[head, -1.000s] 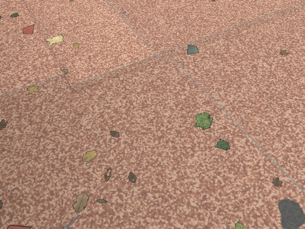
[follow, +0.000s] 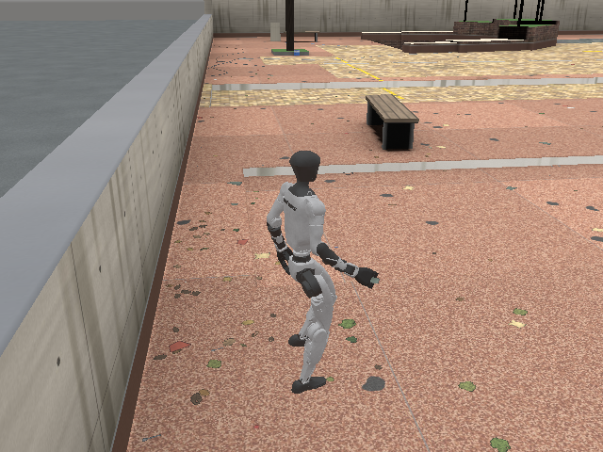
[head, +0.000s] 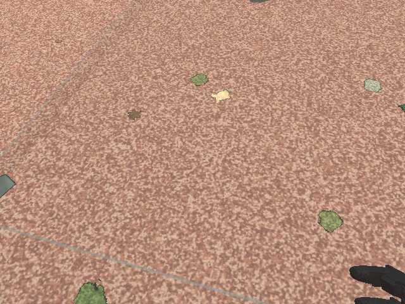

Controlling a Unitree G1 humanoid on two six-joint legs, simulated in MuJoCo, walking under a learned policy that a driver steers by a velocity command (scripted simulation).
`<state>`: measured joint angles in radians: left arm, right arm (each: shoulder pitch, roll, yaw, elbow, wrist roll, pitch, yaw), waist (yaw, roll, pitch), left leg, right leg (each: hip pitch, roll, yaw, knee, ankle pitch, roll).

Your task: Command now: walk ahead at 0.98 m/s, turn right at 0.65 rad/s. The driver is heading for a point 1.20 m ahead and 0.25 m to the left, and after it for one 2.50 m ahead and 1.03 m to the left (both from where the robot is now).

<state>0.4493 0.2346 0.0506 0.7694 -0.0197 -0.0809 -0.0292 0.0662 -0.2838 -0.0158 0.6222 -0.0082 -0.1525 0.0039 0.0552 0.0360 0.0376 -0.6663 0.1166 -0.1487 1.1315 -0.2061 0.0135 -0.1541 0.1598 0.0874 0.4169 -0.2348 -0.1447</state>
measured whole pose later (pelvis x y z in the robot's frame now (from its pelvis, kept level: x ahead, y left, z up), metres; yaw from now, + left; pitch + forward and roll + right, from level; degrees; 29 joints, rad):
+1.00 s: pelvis +0.88 +0.02 -0.01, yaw +10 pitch -1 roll -5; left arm 0.37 0.33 0.09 0.88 0.01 -0.11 -0.01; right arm 0.19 -0.34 -0.07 0.66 0.04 -0.02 0.01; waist 0.07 0.05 0.02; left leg -0.78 0.16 -0.02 1.24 -0.22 0.04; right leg -0.04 0.02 -0.18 0.35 -0.28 0.02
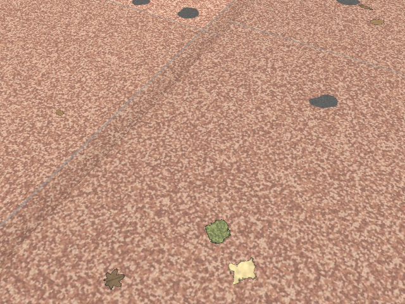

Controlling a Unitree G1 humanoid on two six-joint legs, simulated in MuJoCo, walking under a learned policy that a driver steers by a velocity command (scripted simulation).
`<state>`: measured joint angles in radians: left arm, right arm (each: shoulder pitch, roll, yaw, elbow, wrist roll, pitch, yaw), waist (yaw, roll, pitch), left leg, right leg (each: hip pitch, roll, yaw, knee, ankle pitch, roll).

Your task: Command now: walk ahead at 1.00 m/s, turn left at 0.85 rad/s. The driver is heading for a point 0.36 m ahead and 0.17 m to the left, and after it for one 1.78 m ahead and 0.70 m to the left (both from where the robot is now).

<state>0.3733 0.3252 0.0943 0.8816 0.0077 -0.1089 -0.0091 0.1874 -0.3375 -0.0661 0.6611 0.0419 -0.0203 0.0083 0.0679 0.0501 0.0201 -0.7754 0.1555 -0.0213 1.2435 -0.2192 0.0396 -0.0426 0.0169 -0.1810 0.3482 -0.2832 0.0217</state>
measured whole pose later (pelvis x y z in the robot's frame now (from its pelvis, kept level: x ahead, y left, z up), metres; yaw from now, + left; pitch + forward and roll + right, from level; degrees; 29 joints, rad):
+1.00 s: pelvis +0.81 +0.27 +0.00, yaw +42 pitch +0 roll -3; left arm 0.59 0.25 0.04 0.90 -0.02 -0.11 -0.02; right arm 0.03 -0.26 -0.01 0.58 0.01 -0.09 0.04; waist 0.13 0.03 0.02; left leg -0.76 0.09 -0.05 0.80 0.04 0.06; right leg 0.08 0.06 0.01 0.25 -0.34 -0.01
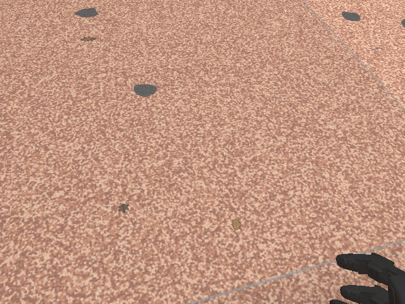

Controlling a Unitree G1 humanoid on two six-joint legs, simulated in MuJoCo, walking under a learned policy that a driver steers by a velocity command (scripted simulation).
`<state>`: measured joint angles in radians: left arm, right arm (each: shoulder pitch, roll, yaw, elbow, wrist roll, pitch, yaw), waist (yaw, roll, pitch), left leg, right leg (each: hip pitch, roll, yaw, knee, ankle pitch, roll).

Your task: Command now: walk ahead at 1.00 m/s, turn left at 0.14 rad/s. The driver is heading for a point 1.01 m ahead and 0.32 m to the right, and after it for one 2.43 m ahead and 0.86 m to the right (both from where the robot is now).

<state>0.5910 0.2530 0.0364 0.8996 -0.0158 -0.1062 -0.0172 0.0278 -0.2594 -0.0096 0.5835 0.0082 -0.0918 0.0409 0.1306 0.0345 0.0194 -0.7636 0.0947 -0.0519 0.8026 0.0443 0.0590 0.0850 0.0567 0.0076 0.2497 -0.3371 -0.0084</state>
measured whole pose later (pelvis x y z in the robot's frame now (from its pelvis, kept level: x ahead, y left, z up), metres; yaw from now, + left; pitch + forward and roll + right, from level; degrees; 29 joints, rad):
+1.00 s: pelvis +0.82 -0.04 -0.14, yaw -39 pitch +0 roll +3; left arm 0.30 0.29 0.07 0.69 -0.04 -0.04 0.03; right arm 0.20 -0.23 -0.08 0.64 0.01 -0.10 0.01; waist -0.02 -0.03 -0.02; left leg -0.35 0.00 -0.07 0.66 -0.30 -0.08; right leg -0.49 0.05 0.09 1.49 -0.41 -0.08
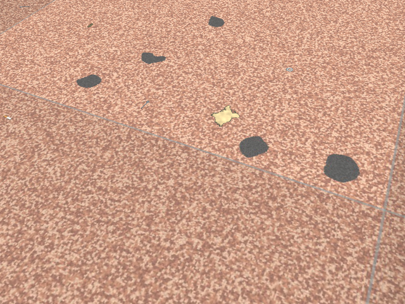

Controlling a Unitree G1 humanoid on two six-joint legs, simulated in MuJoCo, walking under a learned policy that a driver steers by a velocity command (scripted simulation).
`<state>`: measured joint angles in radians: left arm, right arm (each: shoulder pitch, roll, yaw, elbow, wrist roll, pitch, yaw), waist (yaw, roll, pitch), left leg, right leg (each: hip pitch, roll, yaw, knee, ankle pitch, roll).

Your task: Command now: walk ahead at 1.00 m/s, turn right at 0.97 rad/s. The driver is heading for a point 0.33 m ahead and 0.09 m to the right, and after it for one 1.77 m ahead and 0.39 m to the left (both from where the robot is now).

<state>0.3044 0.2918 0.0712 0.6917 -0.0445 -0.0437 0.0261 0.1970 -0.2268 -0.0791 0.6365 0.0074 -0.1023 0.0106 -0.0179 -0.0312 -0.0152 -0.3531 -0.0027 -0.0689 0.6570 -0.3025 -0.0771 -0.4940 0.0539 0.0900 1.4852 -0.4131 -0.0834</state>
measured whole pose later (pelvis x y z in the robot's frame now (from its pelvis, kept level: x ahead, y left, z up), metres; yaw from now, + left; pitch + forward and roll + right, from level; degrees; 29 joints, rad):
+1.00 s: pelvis +0.43 -0.07 +0.03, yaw +16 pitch +4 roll -2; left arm -0.03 0.29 0.08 0.72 0.01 -0.01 0.03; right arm 0.23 -0.32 -0.10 0.62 0.02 0.03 -0.02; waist -0.03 0.00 0.08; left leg -0.40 -0.07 -0.09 0.48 -0.13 0.07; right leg -0.56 0.03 0.10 0.99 -0.39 0.05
